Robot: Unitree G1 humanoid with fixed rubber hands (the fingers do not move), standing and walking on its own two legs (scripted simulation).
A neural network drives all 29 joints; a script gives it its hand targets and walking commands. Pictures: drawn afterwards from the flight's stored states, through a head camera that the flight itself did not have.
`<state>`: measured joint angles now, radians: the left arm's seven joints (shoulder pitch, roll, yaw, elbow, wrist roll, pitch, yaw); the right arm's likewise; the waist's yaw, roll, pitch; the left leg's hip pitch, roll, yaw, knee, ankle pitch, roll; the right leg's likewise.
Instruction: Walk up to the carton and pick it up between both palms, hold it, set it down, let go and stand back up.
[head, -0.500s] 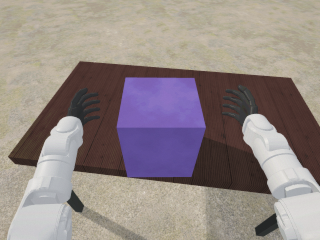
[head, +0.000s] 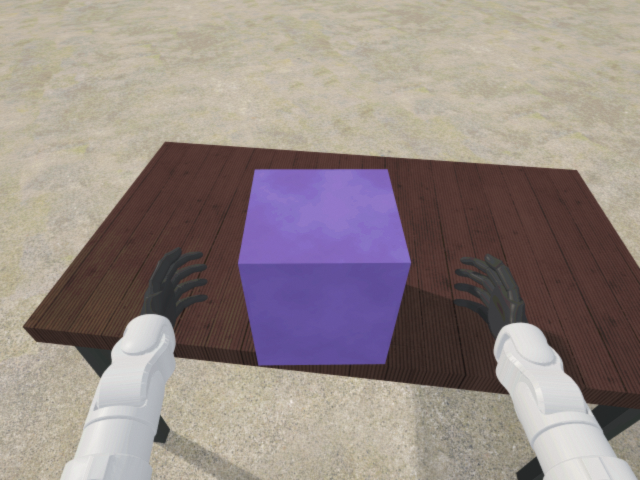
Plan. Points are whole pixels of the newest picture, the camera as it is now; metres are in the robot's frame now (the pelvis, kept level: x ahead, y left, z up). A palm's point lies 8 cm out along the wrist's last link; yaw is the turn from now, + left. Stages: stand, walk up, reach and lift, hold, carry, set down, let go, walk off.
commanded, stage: set down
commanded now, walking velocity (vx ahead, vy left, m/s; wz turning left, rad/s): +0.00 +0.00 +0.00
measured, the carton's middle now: (321, 269) +0.46 +0.03 +0.00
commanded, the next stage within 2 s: let go in 1.78 s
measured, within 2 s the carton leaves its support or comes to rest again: neither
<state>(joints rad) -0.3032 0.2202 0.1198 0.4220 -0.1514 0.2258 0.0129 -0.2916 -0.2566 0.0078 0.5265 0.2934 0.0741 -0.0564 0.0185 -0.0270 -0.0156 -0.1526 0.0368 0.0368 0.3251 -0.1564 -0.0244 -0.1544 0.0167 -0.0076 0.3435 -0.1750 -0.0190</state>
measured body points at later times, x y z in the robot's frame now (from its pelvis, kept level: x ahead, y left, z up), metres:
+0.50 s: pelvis +0.02 +0.01 +0.00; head +0.01 +0.02 +0.45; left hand +0.26 +0.23 +0.00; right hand +0.26 -0.20 -0.01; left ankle +0.01 +0.13 -0.75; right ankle +0.01 -0.10 -0.75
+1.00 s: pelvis +0.01 +0.01 +0.00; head +0.01 +0.02 +0.45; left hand +0.23 +0.23 -0.05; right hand +0.23 -0.20 -0.05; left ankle +0.01 +0.13 -0.75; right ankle +0.01 -0.10 -0.75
